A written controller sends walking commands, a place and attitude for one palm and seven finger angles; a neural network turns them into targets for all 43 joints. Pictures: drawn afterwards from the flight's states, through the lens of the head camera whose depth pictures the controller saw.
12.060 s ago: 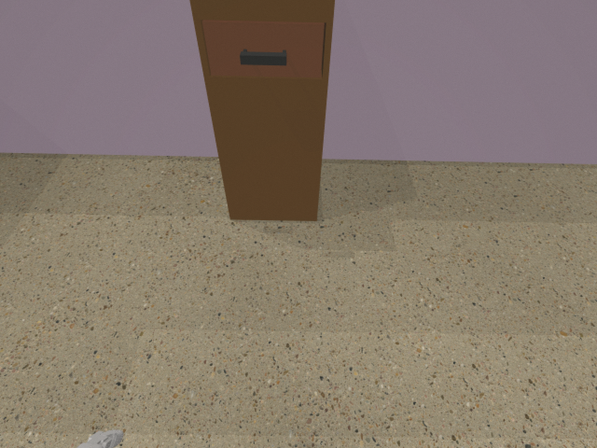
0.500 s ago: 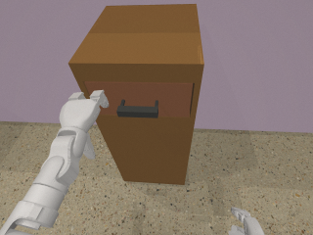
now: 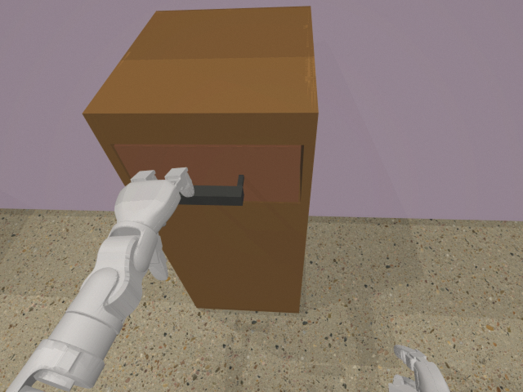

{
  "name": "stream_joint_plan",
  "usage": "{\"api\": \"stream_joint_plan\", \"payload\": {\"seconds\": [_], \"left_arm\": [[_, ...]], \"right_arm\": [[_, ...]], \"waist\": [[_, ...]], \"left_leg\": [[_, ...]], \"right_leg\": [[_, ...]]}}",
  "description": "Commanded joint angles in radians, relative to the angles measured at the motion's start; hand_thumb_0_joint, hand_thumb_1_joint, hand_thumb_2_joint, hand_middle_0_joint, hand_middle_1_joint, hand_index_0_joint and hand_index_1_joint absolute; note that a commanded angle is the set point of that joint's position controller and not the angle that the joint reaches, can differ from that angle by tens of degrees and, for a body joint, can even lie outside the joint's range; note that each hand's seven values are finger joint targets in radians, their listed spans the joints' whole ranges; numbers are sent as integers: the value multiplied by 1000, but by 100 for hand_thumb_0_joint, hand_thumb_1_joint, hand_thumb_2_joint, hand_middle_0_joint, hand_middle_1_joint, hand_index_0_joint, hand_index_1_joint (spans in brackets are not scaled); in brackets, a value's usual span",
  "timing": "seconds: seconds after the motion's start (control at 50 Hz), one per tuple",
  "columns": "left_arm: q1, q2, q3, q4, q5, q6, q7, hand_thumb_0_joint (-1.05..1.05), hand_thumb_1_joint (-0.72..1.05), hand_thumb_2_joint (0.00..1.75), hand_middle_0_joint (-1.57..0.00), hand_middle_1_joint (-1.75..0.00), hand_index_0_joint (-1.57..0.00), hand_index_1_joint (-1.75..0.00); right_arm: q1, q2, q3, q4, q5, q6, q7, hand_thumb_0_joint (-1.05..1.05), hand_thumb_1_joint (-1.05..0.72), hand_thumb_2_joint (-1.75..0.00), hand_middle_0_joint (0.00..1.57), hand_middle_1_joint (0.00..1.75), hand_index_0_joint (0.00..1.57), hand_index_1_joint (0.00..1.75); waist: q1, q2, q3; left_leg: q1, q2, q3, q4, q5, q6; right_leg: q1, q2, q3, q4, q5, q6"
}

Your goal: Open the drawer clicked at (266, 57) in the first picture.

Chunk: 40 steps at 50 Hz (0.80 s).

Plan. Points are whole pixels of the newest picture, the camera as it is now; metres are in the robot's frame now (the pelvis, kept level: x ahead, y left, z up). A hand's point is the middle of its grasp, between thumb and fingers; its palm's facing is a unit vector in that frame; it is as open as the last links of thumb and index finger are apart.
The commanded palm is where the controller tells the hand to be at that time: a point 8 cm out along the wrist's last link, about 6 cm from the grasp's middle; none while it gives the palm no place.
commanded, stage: move the hooked fingers above the handle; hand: left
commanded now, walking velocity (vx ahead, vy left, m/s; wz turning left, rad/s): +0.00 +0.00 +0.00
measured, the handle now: (210, 187) +0.48 +0.16 +0.01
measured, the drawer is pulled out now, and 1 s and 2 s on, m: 0.00 0.00 0.00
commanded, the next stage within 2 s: none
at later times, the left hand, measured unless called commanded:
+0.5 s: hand (212, 209) +0.39 +0.13 +0.05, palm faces -0.12 -0.08 -0.99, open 13.8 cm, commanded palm +0.40 +0.17 +0.13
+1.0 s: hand (191, 201) +0.41 +0.17 +0.05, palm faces -0.15 -0.03 -0.99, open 13.8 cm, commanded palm +0.39 +0.18 +0.12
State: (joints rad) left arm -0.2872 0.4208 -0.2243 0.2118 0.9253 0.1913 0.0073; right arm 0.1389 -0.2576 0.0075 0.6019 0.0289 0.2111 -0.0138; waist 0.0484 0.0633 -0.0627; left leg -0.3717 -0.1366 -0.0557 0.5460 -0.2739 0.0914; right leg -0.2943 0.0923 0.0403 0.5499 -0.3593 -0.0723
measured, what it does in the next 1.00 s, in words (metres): stands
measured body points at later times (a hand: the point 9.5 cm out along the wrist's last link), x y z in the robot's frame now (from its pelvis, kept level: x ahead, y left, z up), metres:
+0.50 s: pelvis +0.00 -0.03 -0.01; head +0.04 -0.05 +0.44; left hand +0.39 +0.13 +0.10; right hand +0.12 -0.29 -0.14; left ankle -0.01 +0.06 -0.73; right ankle -0.06 -0.08 -0.73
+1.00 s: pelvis -0.02 -0.04 +0.00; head +0.01 -0.07 +0.45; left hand +0.41 +0.17 +0.10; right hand +0.09 -0.30 -0.13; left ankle -0.01 +0.06 -0.73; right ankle -0.06 -0.08 -0.73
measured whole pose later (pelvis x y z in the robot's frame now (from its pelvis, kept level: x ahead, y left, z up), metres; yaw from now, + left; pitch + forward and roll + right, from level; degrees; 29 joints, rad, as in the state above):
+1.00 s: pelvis -0.02 -0.04 +0.00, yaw -4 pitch +9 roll +2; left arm -0.58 0.46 -0.10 0.80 0.98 0.08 0.08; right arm 0.23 -0.25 0.02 0.59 0.06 0.22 -0.08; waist -0.04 0.02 -0.13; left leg -0.45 -0.07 0.00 0.56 -0.27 0.03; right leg -0.41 0.15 0.09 0.59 -0.33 -0.13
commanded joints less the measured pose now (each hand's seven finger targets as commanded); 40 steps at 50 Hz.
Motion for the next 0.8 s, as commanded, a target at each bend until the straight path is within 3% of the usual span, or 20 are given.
{"api": "stream_joint_plan", "payload": {"seconds": [0.0,0.04,0.06,0.08,0.1,0.12,0.22,0.24,0.26,0.32,0.36,0.4,0.42,0.48,0.52,0.6,0.62,0.66,0.72,0.78], "left_arm": [[-494,208,151,-270,46,-154,93,0,-50,30,-30,-120,-30,-120],[-521,255,221,-190,53,-171,151,0,-50,30,-30,-120,-30,-120],[-502,229,221,-125,49,-163,177,0,-50,30,-30,-120,-30,-120],[-484,259,267,-55,51,-145,201,0,-50,30,-30,-120,-30,-120],[-507,230,241,-10,48,-122,219,0,-50,30,-30,-120,-30,-120],[-480,276,286,67,51,-86,233,0,-50,30,-30,-120,-30,-120],[-467,215,173,196,58,49,186,0,-50,30,-30,-120,-30,-120],[-478,205,152,191,51,54,156,0,-50,30,-30,-120,-30,-120],[-501,140,83,152,36,51,118,0,-50,30,-30,-120,-30,-120],[-545,101,39,55,0,-14,27,0,-50,30,-30,-120,-30,-120],[-616,92,20,-39,-5,-103,7,0,-50,30,-30,-120,-30,-120],[-636,153,84,-50,9,-189,34,0,-50,30,-30,-120,-30,-120],[-665,225,156,-54,20,-228,64,0,-50,30,-30,-120,-30,-120],[-722,265,245,39,59,-274,200,0,-50,30,-30,-120,-30,-120],[-726,330,332,144,75,-230,294,0,-50,30,-30,-120,-30,-120],[-716,310,277,332,98,-56,382,0,-50,30,-30,-120,-30,-120],[-686,302,269,399,99,-8,371,0,-50,30,-30,-120,-30,-120],[-663,273,219,447,86,58,311,0,-50,30,-30,-120,-30,-120],[-638,324,245,486,47,102,240,0,-50,30,-30,-120,-30,-120],[-618,310,202,542,45,84,166,0,-50,30,-30,-120,-30,-120]], "right_arm": [[-61,-95,-43,-108,-13,-51,-28,0,-90,-90,20,30,20,30],[-55,-92,-40,-91,-10,-51,-31,0,-90,-90,20,30,20,30],[-55,-83,-39,-86,-6,-51,-29,0,-90,-90,20,30,20,30],[-59,-84,-38,-81,-1,-48,-29,0,-90,-90,20,30,20,30],[-59,-83,-35,-81,1,-44,-29,0,-90,-90,20,30,20,30],[-62,-90,-35,-78,3,-39,-29,0,-90,-90,20,30,20,30],[-60,-116,-33,-110,14,-13,-26,0,-90,-90,20,30,20,30],[-53,-123,-35,-114,19,-11,-29,0,-90,-90,20,30,20,30],[-50,-123,-40,-124,21,-7,-28,0,-90,-90,20,30,20,30],[-40,-125,-51,-138,15,-8,-35,0,-90,-90,20,30,20,30],[-18,-117,-58,-126,6,-22,-39,0,-90,-90,20,30,20,30],[17,-109,-61,-104,-4,-34,-45,0,-90,-90,20,30,20,30],[32,-108,-66,-86,-9,-37,-48,0,-90,-90,20,30,20,30],[66,-94,-73,-47,-8,-51,-45,0,-90,-90,20,30,20,30],[69,-95,-73,-28,-9,-53,-41,0,-90,-90,20,30,20,30],[25,-99,-58,-35,0,-43,-33,0,-90,-90,20,30,20,30],[22,-103,-58,-40,1,-34,-29,0,-90,-90,20,30,20,30],[28,-115,-55,-47,12,-12,-30,0,-90,-90,20,30,20,30],[0,-123,-38,-59,23,16,-46,0,-90,-90,20,30,20,30],[-5,-126,-23,-72,35,17,-68,0,-90,-90,20,30,20,30]], "waist": [[-33,-1,-363],[-18,-18,-343],[-9,-49,-324],[3,-59,-297],[0,-82,-301],[14,-105,-289],[-12,-129,-347],[-28,-137,-358],[-51,-131,-357],[-82,-164,-373],[-89,-93,-389],[-78,-67,-397],[-67,-52,-413],[-48,-23,-412],[-24,-41,-414],[-16,-63,-403],[-8,-81,-422],[-27,-145,-413],[-20,-254,-393],[-37,-270,-264]], "left_leg": [[280,86,-36,43,487,-58],[215,79,-21,45,438,-60],[175,77,-11,38,404,-58],[134,76,-3,31,366,-57],[106,71,7,28,342,-55],[74,68,15,21,319,-54],[26,58,38,20,311,-48],[31,61,39,25,322,-43],[42,60,40,33,328,-37],[58,54,32,50,345,-25],[111,53,21,65,386,-19],[121,54,14,76,381,-21],[109,55,12,81,372,-25],[56,60,16,88,329,-37],[-19,57,24,90,297,-45],[-77,55,53,60,229,-54],[-86,53,58,54,239,-54],[-88,58,69,43,242,-50],[-127,53,71,7,219,-47],[-147,53,75,-19,150,-43]], "right_leg": [[-18,-51,36,-3,435,16],[-11,-49,42,8,434,9],[-1,-49,39,10,430,10],[-5,-47,42,9,408,8],[8,-50,38,12,405,11],[27,-47,53,5,402,11],[119,-70,82,2,532,36],[132,-80,88,8,606,45],[130,-89,84,7,667,57],[144,-100,88,12,770,74],[98,-96,86,21,770,71],[68,-91,88,23,727,64],[72,-90,97,31,701,56],[5,-75,79,55,569,34],[5,-69,77,70,504,25],[37,-68,102,42,441,33],[74,-67,101,37,468,36],[116,-80,106,19,559,58],[225,-103,130,1,664,86],[183,-110,142,-35,604,99]]}}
